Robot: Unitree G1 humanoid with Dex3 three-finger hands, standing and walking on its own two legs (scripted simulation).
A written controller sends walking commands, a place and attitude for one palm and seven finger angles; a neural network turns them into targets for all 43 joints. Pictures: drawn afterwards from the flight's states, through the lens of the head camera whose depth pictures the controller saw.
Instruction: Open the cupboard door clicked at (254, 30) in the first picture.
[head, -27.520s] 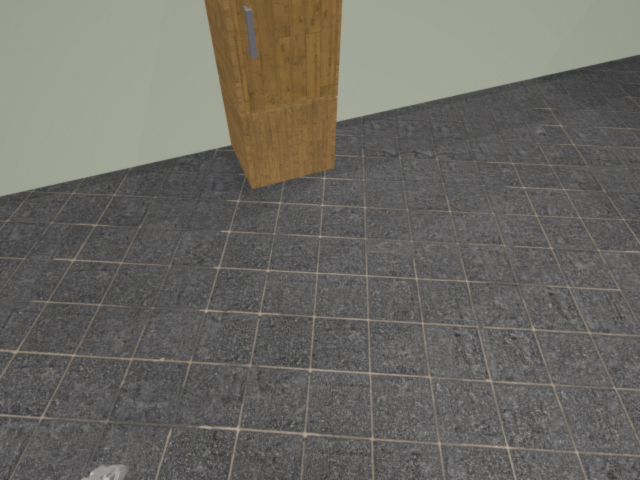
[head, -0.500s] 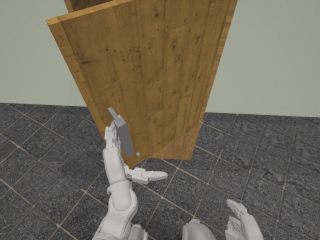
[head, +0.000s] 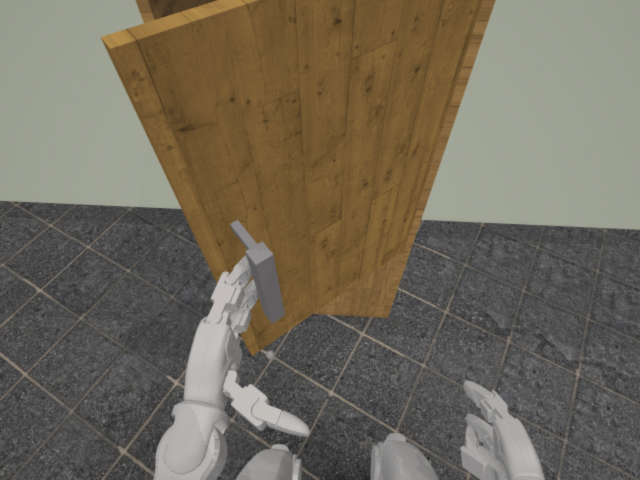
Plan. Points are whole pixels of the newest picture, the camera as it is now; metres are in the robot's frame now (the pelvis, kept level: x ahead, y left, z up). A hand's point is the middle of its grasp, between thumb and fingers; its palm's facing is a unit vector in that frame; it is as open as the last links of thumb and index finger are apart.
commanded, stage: slide the hand sideways off the handle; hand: left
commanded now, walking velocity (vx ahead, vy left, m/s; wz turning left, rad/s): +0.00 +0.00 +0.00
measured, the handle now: (258, 274) +0.35 +0.10 +0.05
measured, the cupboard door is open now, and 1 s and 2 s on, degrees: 41 41 41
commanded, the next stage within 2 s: draw the hand back to the body in 0.66 s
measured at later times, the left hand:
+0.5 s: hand (226, 390) +0.21 +0.12 +0.04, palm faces -0.02 -1.00 -0.05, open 16.3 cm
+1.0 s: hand (181, 390) +0.20 +0.15 +0.08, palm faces -0.01 -1.00 -0.09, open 16.3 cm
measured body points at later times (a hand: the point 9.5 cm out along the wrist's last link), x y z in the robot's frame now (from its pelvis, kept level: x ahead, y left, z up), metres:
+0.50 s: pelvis +0.01 -0.02 -0.01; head +0.09 -0.02 +0.43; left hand +0.21 +0.17 +0.05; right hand +0.21 -0.24 -0.09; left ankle -0.01 +0.09 -0.65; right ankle +0.05 -0.10 -0.65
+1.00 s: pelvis +0.01 -0.02 +0.01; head +0.06 -0.02 +0.45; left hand +0.20 +0.20 +0.09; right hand +0.19 -0.24 -0.07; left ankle -0.01 +0.09 -0.65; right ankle +0.05 -0.10 -0.65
